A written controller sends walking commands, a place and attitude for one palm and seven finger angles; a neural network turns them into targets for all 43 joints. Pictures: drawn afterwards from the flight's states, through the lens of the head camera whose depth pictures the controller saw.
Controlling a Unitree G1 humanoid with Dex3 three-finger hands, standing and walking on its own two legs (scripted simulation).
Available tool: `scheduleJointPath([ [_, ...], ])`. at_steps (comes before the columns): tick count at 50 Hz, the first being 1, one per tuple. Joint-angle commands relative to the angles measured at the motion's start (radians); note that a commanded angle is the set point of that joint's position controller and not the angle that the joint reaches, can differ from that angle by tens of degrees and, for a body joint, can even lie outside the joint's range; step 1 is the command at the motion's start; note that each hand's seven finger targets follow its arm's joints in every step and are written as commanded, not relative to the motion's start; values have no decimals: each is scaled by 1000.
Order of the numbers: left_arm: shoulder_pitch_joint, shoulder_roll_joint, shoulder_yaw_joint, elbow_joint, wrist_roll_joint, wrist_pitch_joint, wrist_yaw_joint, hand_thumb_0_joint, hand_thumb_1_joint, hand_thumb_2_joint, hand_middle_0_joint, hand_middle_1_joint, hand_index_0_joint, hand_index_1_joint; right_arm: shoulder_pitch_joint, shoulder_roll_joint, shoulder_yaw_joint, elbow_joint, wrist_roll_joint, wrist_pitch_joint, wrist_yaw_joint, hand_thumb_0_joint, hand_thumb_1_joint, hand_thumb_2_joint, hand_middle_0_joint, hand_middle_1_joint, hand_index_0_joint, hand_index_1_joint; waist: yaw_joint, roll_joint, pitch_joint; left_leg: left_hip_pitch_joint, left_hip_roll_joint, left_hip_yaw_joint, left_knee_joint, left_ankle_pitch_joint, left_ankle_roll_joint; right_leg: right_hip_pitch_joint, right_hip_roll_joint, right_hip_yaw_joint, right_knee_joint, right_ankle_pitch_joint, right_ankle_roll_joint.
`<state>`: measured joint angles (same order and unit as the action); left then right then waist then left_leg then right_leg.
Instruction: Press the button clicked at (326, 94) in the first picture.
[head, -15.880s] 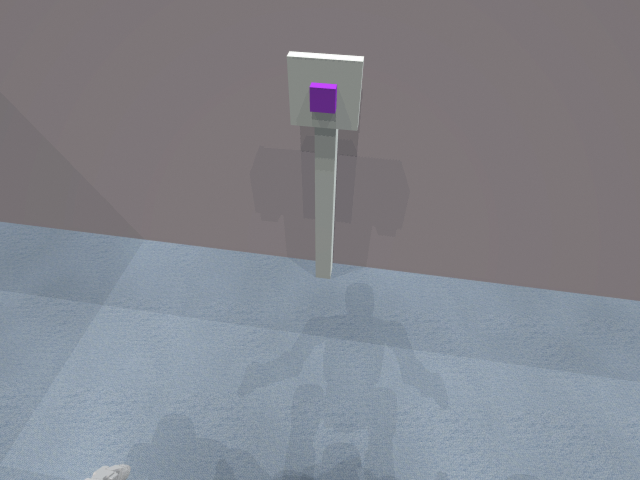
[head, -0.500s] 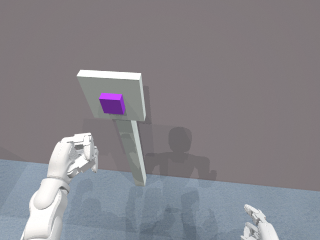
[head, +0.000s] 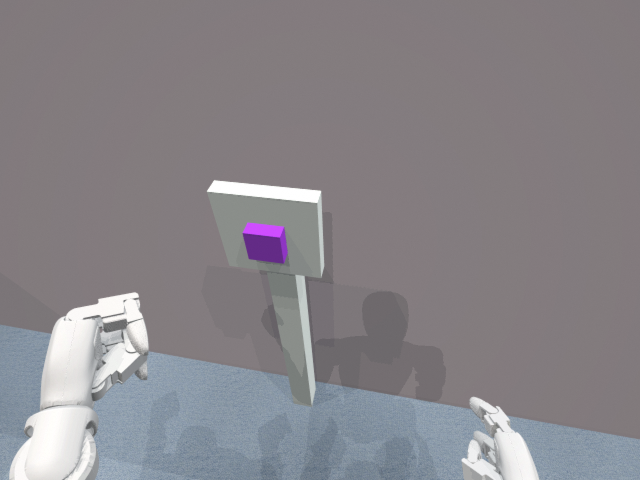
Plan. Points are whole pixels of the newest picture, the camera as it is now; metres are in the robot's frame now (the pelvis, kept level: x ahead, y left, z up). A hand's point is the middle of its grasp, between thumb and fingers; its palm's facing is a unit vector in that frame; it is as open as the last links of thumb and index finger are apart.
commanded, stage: draw the hand back to the body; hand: left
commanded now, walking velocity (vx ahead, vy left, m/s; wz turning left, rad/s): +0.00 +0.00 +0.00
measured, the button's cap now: (266, 241) +0.48 +0.15 +0.01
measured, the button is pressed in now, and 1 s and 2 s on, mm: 0 0 0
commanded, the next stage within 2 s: step back with the hand held close in 0.54 s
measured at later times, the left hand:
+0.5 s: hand (83, 368) +0.17 +0.24 +0.16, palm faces +0.41 -0.82 -0.39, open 3.1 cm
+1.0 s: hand (78, 385) +0.16 +0.24 +0.15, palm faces +0.28 -0.82 -0.50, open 3.1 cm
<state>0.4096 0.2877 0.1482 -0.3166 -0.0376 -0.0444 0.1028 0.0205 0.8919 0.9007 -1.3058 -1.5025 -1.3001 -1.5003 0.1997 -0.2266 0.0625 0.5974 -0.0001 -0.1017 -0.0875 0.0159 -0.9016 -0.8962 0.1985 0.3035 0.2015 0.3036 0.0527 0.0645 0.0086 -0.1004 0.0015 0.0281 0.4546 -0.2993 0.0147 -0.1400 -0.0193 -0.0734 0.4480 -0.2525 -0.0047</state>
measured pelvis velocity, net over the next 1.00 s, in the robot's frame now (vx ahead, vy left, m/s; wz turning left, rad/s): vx -0.04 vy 0.01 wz -0.02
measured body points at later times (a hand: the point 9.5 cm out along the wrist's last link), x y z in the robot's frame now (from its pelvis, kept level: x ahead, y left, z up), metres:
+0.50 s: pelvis -0.01 +0.00 +0.00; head -0.04 -0.02 +0.45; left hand +0.14 +0.28 +0.18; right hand +0.18 -0.22 -0.08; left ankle -0.03 +0.11 -0.74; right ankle +0.00 -0.12 -0.74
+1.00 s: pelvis -0.04 +0.01 +0.00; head -0.01 +0.00 +0.45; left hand +0.14 +0.28 +0.17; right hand +0.12 -0.24 -0.09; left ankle -0.03 +0.11 -0.74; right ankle +0.00 -0.12 -0.74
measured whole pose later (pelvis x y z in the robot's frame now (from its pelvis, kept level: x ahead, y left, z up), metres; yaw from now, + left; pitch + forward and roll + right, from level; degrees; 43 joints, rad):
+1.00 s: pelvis -0.04 +0.01 +0.00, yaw -1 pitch +1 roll +0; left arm 0.64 0.37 0.33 -0.55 -0.03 -0.17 0.11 0.02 0.89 0.90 -1.31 -1.50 -1.30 -1.50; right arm 0.19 -0.24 -0.02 0.58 0.00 -0.01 -0.08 0.02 -0.90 -0.90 0.20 0.30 0.20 0.30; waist -0.01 0.03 0.03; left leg -0.24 -0.01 0.05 0.46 -0.23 0.03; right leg -0.27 -0.03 -0.05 0.42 -0.16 0.01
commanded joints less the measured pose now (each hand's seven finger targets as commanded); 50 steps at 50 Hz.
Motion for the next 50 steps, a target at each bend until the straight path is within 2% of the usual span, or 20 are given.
scheduleJointPath([
  [1, -31, 159, 128, -268, 0, -65, 18, 0, 900, 900, -1300, -1500, -1300, -1500, -123, -101, -46, -148, -8, -63, 0, 0, -900, -900, 200, 300, 200, 300, 5, -25, -79, -5, 22, -35, -84, 344, 5, 83, 7, 26, -69, 244, -19],
  [3, -11, 165, 152, -289, -4, -64, 17, 0, 900, 900, -1300, -1500, -1300, -1500, -125, -98, -48, -153, -8, -57, 4, 0, -900, -900, 200, 300, 200, 300, 7, -18, -60, -6, 23, -32, -88, 347, 5, 85, 6, 29, -74, 254, -18],
  [5, 7, 183, 186, -331, -3, -71, 19, 0, 900, 900, -1300, -1500, -1300, -1500, -121, -96, -53, -154, -10, -56, 6, 0, -900, -900, 200, 300, 200, 300, 13, -5, -90, 8, 22, -31, -84, 391, 2, 107, 6, 29, -69, 286, -19],
  [6, 26, 197, 203, -326, -2, -71, 18, 0, 900, 900, -1300, -1500, -1300, -1500, -127, -96, -54, -152, -10, -55, 6, 0, -900, -900, 200, 300, 200, 300, 17, -26, -76, 5, 24, -33, -83, 393, 1, 105, 11, 30, -75, 287, -20],
  [7, 28, 186, 201, -348, -4, -73, 16, 0, 900, 900, -1300, -1500, -1300, -1500, -125, -94, -54, -155, -9, -53, 7, 0, -900, -900, 200, 300, 200, 300, 15, 5, -81, 14, 26, -31, -84, 403, 0, 105, 7, 34, -73, 290, -19],
  [9, 43, 195, 222, -379, -6, -80, 18, 0, 900, 900, -1300, -1500, -1300, -1500, -123, -91, -57, -157, -8, -55, 8, 0, -900, -900, 200, 300, 200, 300, 16, 6, -83, 20, 27, -28, -80, 407, -2, 102, 8, 34, -76, 294, -18],
  [13, 66, 212, 258, -408, -9, -88, 22, 0, 900, 900, -1300, -1500, -1300, -1500, -128, -91, -61, -156, -7, -62, 7, 0, -900, -900, 200, 300, 200, 300, 21, 5, -54, 11, 29, -33, -90, 366, -4, 91, 11, 33, -87, 260, -18],
  [14, 80, 186, 241, -374, -6, -87, 20, 0, 900, 900, -1300, -1500, -1300, -1500, -125, -90, -62, -148, -9, -62, 6, 0, -900, -900, 200, 300, 200, 300, 17, -22, -35, 9, 28, -29, -90, 348, -1, 77, 12, 31, -92, 249, -16],
  [17, 57, 155, 204, -346, -2, -84, 16, 0, 900, 900, -1300, -1500, -1300, -1500, -119, -101, -67, -142, -7, -58, 7, 0, -900, -900, 200, 300, 200, 300, 4, -21, 10, -1, 31, -32, -104, 291, 0, 48, 12, 32, -107, 191, -16],
  [20, 40, 172, 219, -347, 2, -91, 24, 0, 900, 900, -1300, -1500, -1300, -1500, -120, -100, -70, -140, -9, -58, 3, 0, -900, -900, 200, 300, 200, 300, 11, -30, -11, 3, 27, -34, -109, 253, 5, 55, 11, 33, -107, 160, -17],
  [24, 29, 193, 234, -387, 3, -102, 31, 0, 900, 900, -1300, -1500, -1300, -1500, -129, -96, -66, -143, -12, -71, -4, 0, -900, -900, 200, 300, 200, 300, 19, 12, -42, 6, 21, -34, -110, 225, 6, 73, 8, 44, -113, 142, -20],
  [29, 30, 194, 235, -388, 5, -106, 35, 0, 900, 900, -1300, -1500, -1300, -1500, -137, -91, -63, -138, -11, -87, -6, 0, -900, -900, 200, 300, 200, 300, 20, 30, -4, -7, 20, -37, -117, 191, 2, 57, 11, 50, -130, 107, -22],
  [31, 40, 194, 237, -370, 6, -107, 35, 0, 900, 900, -1300, -1500, -1300, -1500, -135, -92, -66, -134, -11, -90, -6, 0, -900, -900, 200, 300, 200, 300, 20, 1, 7, -10, 20, -36, -121, 182, 2, 55, 14, 49, -143, 94, -22],
  [33, -3, 203, 247, -344, 3, -109, 36, 0, 900, 900, -1300, -1500, -1300, -1500, -133, -94, -67, -123, -12, -89, -8, 0, -900, -900, 200, 300, 200, 300, 14, -13, 22, -13, 20, -30, -121, 165, 6, 43, 11, 55, -150, 80, -20],
  [34, -55, 290, 359, -379, -7, -146, 37, 0, 900, 900, -1300, -1500, -1300, -1500, -112, -113, -71, -162, -8, -57, -3, 0, -900, -900, 200, 300, 200, 300, -34, -61, 109, -105, 30, -53, -92, 87, 27, -87, -42, 167, -223, 52, -14],
  [35, 45, 218, 308, -284, 0, -145, 30, 0, 900, 900, -1300, -1500, -1300, -1500, -107, -95, -76, -140, -12, -36, -2, 0, -900, -900, 200, 300, 200, 300, -37, -122, 90, -85, 27, -60, -65, 83, 27, -113, -64, 166, -249, 7, -17],
  [38, 96, 189, 267, -313, 7, -159, 23, 0, 900, 900, -1300, -1500, -1300, -1500, -121, -105, -81, -145, -17, -8, 4, 0, -900, -900, 200, 300, 200, 300, -43, -88, 32, -70, 28, -45, -38, 118, 23, -131, -85, 149, -241, 26, -20],
  [41, 163, 204, 280, -375, 3, -176, 29, 0, 900, 900, -1300, -1500, -1300, -1500, -124, -111, -90, -158, -18, 4, 3, 0, -900, -900, 200, 300, 200, 300, -41, -14, -88, -79, 39, -49, -59, 191, 23, -47, -80, 114, -164, 147, -15],
  [44, 207, 239, 318, -429, -2, -186, 40, 0, 900, 900, -1300, -1500, -1300, -1500, -120, -112, -100, -180, -10, 16, 1, 0, -900, -900, 200, 300, 200, 300, -37, -36, -190, -90, 52, -58, -53, 289, 22, 20, -66, 97, -86, 271, -5],
  [50, 241, 255, 344, -461, -6, -192, 50, 0, 900, 900, -1300, -1500, -1300, -1500, -120, -114, -114, -200, -4, 30, -8, 0, -900, -900, 200, 300, 200, 300, -38, -23, -184, -150, 75, -86, -48, 386, 21, 15, -44, 83, 2, 355, 3],
])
